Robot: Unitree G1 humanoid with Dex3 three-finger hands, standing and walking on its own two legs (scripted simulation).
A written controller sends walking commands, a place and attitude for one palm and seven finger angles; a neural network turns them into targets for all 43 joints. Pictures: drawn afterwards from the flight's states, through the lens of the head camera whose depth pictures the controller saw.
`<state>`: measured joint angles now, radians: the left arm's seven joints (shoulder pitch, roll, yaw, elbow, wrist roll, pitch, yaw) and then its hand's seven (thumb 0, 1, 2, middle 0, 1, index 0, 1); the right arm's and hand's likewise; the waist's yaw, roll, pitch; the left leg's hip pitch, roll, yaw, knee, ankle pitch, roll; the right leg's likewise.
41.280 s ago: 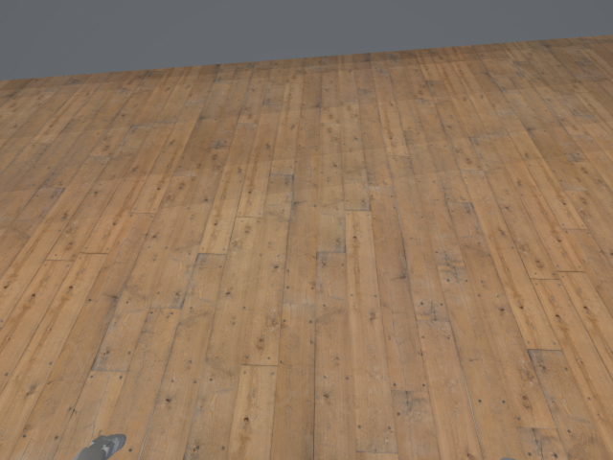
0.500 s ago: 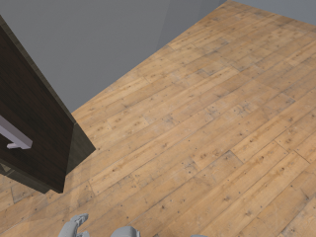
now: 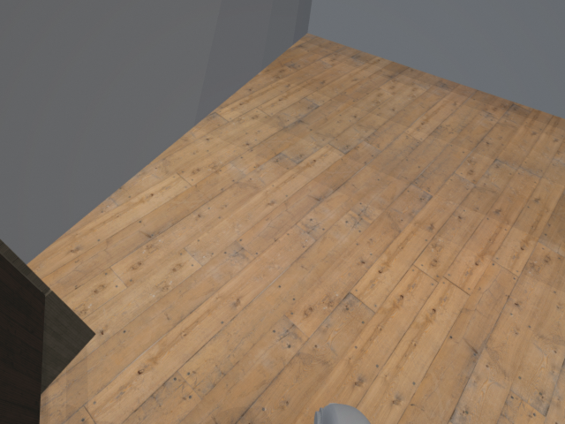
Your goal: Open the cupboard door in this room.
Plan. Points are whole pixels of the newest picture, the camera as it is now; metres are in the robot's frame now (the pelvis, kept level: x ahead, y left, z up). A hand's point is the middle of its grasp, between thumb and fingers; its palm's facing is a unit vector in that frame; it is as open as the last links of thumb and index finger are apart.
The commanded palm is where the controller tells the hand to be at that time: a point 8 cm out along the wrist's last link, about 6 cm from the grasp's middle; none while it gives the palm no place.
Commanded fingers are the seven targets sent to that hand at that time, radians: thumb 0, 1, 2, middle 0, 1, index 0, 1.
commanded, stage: walk to a spot facing it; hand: left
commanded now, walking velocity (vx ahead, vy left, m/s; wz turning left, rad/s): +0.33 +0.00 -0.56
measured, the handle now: out of the picture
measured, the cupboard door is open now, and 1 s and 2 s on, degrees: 49 49 49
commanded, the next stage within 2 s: turn to face it in 1.34 s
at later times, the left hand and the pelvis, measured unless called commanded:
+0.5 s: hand (246, 311) +0.33 +0.08 -0.17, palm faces -0.22 -0.95 -0.23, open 7.2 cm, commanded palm none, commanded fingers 0.00 0.90 0.90 -0.20 -0.30 -0.20 -0.30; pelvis +0.21 -0.08 -0.01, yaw -14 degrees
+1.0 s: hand (259, 262) +0.46 +0.07 -0.19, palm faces -0.24 -0.96 -0.13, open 7.4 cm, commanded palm none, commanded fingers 0.00 0.90 0.90 -0.20 -0.30 -0.20 -0.30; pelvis +0.47 -0.10 -0.01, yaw -20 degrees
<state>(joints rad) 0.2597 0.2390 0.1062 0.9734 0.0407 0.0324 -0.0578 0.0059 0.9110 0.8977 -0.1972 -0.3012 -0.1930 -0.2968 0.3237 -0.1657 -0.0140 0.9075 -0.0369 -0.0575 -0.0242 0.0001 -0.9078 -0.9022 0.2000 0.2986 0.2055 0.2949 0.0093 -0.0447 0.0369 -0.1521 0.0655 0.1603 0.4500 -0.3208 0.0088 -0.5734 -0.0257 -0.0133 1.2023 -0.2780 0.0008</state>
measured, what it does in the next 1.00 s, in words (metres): walks ahead, turning right: right foot, then left foot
